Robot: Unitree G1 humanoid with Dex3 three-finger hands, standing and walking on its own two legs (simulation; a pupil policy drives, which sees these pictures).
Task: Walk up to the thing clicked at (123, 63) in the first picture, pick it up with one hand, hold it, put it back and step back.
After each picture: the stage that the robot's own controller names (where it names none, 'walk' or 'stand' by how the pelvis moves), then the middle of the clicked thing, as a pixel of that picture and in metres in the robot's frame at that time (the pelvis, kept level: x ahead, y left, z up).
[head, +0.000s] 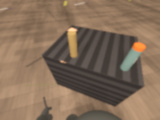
stand; (130, 58) +0.52 -0.29 +0.05
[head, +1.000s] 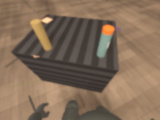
sink last; (104, 43) +0.56 -0.04 +0.09
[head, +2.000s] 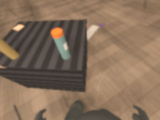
walk; (62, 46) +0.49 +0.27 +0.09
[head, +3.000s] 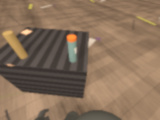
stand; (72, 49) +0.56 +0.19 +0.06
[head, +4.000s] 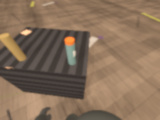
stand; (71, 52) +0.52 +0.19 +0.05
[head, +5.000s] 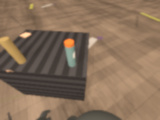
stand; (70, 54) +0.51 +0.19 +0.04
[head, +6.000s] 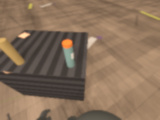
stand; (69, 55) +0.50 +0.20 +0.04
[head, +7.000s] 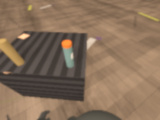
stand; (68, 55) +0.50 +0.21 +0.04
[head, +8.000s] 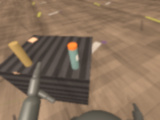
rise first; (74, 57) +0.50 +0.19 +0.05
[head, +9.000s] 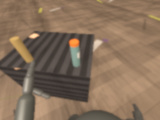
go down; (75, 54) +0.52 +0.18 +0.05
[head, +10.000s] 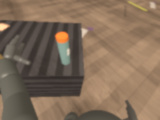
go down; (64, 50) +0.48 +0.18 +0.08
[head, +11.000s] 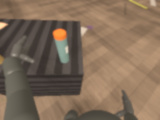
close in; (62, 48) +0.49 +0.18 +0.09
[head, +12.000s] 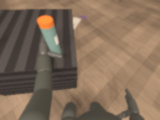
close; (51, 39) +0.52 +0.21 +0.12
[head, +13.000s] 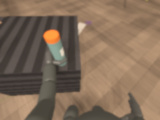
lift; (57, 51) +0.44 +0.19 +0.12
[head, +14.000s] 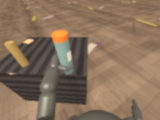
lift; (64, 55) +0.33 +0.16 +0.24
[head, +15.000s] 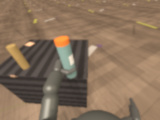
hold; (67, 59) +0.33 +0.15 +0.22
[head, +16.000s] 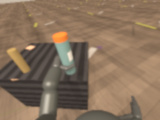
hold; (66, 55) +0.34 +0.16 +0.24
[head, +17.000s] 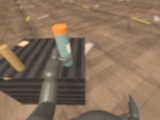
crouch; (64, 48) +0.40 +0.16 +0.24
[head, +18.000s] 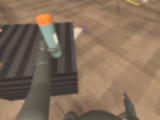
lower; (51, 39) +0.51 +0.21 +0.18
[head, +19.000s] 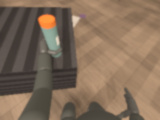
lower; (52, 40) +0.50 +0.20 +0.12
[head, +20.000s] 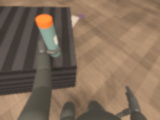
lower; (50, 39) +0.51 +0.20 +0.13
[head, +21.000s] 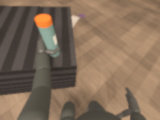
lower; (50, 39) +0.51 +0.21 +0.13
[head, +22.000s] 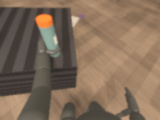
rest; (50, 39) +0.51 +0.20 +0.12
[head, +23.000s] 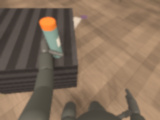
withdraw; (53, 41) +0.50 +0.19 +0.12
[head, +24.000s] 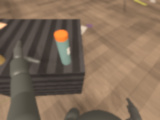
sink last; (64, 50) +0.47 +0.18 +0.10
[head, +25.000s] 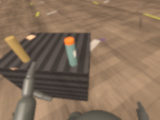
stand; (71, 53) +0.51 +0.20 +0.09
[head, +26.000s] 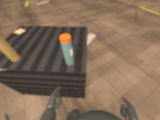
stand; (67, 51) +0.48 +0.20 +0.10
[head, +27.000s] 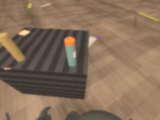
stand; (71, 53) +0.50 +0.18 +0.07
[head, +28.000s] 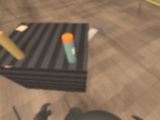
walk; (70, 50) +0.51 +0.19 +0.05
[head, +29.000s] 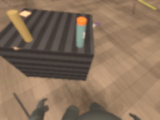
walk; (80, 34) +0.67 +0.13 +0.06
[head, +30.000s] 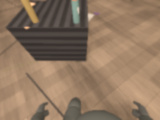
walk; (75, 10) +1.00 +0.24 +0.08
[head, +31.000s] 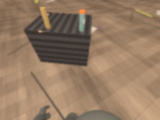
stand; (81, 21) +1.12 +0.18 +0.06
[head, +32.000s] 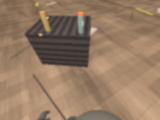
stand; (80, 23) +1.12 +0.18 +0.04
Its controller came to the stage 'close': yes
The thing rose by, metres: 0.22
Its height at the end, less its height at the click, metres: +0.00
